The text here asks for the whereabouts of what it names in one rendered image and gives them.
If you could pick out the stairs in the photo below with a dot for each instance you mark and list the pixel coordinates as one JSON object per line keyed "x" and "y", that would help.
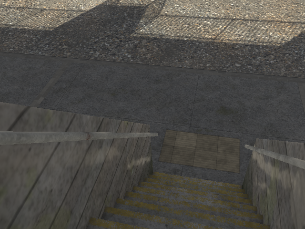
{"x": 165, "y": 201}

